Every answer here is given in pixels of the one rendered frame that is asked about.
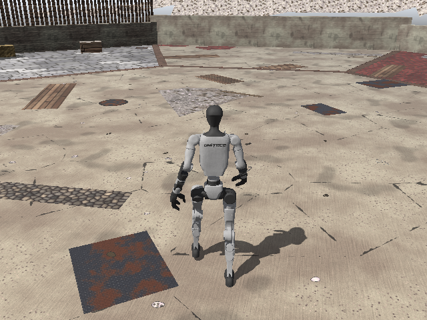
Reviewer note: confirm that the robot right upper arm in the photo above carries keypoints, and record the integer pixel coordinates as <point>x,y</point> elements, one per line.
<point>238,151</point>

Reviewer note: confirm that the left robot hand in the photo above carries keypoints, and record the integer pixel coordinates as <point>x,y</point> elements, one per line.
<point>173,200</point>

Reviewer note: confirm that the left robot thigh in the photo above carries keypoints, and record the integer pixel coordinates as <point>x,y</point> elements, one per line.
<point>197,195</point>

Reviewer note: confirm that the right robot hand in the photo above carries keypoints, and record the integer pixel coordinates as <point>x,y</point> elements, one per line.
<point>243,181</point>

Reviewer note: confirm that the robot right forearm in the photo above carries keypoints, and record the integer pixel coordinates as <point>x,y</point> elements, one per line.
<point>243,172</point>

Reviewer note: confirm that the robot left upper arm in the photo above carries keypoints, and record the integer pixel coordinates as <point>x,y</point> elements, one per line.
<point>190,151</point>

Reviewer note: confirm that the robot left forearm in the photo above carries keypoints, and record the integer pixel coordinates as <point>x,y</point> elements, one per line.
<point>182,175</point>

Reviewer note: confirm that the robot head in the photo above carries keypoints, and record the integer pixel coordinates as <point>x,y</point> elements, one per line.
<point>214,115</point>

